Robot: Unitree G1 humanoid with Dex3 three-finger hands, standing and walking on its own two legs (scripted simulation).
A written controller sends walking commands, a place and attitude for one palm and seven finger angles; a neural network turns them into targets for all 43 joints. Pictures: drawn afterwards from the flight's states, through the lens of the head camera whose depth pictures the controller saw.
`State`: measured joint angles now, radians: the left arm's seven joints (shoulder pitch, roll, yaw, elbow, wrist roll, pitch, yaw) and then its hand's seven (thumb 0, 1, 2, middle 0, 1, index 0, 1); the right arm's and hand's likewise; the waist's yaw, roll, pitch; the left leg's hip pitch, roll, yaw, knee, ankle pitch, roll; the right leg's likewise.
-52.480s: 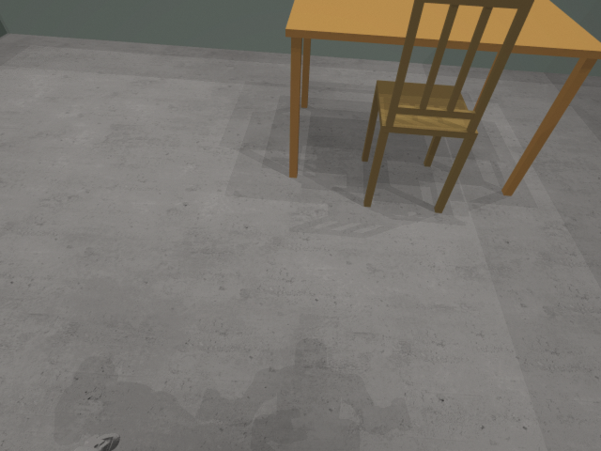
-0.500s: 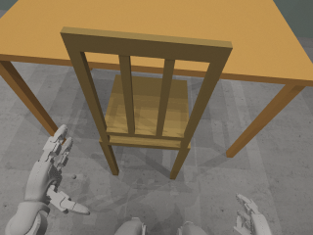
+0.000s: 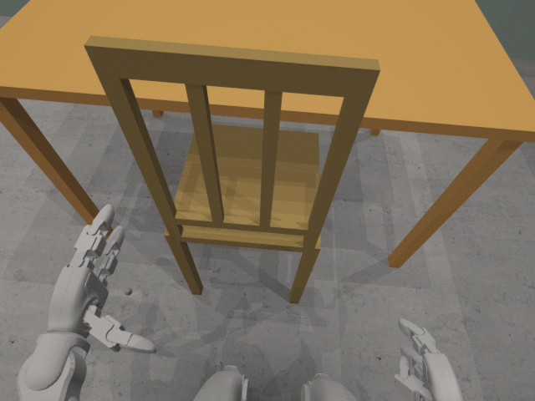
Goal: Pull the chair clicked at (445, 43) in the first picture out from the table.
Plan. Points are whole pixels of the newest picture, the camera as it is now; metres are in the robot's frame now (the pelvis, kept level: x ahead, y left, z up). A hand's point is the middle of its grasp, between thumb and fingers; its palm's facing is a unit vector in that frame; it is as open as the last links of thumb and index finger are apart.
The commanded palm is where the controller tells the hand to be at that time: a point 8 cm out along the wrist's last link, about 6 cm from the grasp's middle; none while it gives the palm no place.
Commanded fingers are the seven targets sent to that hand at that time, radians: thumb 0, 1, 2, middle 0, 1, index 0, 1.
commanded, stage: aim the fingers beside a spindle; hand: left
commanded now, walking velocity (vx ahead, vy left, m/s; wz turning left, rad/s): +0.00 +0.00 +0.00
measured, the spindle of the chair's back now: (209, 167) +0.49 +0.13 +0.02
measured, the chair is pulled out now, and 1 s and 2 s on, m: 0.00 0.00 0.00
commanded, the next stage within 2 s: none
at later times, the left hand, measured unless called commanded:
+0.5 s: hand (165, 271) +0.29 +0.17 +0.02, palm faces -0.03 -1.00 -0.03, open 16.9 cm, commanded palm +0.27 +0.22 +0.02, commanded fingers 0.00 -0.50 0.30 -0.06 -0.08 -0.06 -0.08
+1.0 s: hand (195, 258) +0.33 +0.14 -0.01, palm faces -0.05 -1.00 -0.01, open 16.9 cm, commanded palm +0.31 +0.19 -0.01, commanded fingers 0.00 -0.50 0.30 -0.06 -0.08 -0.06 -0.08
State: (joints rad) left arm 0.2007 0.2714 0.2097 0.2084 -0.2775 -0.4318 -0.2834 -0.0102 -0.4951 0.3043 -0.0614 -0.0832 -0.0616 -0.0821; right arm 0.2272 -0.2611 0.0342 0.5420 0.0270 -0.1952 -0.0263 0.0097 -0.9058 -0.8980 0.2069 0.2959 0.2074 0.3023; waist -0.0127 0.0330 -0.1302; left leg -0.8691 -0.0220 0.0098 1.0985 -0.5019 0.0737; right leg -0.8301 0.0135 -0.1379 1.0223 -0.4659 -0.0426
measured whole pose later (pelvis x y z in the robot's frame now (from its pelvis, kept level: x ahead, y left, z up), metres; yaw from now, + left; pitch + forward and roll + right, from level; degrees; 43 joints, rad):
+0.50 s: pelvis +0.01 -0.02 -0.01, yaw -1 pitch +18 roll -2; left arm 0.11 0.24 0.19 0.29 -0.27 -0.48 -0.27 -0.01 -0.49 0.30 -0.06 -0.08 -0.06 -0.08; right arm 0.23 -0.27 0.01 0.58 0.02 -0.19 -0.01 0.01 -0.91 -0.90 0.21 0.30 0.21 0.30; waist -0.03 0.03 -0.14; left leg -0.93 -0.01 0.02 1.14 -0.53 0.05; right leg -0.91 0.03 -0.13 1.08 -0.50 -0.06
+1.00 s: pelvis +0.00 -0.01 -0.03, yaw -1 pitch +21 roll -2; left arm -0.07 0.19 0.10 0.41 -0.18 -0.47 -0.14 -0.01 -0.49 0.30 -0.06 -0.08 -0.06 -0.08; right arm 0.21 -0.26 0.02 0.56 0.01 -0.11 0.01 0.01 -0.91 -0.90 0.21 0.30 0.21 0.30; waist -0.04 0.04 -0.16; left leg -1.03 -0.02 0.04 1.21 -0.55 0.07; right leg -1.02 0.01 -0.11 1.17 -0.51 -0.05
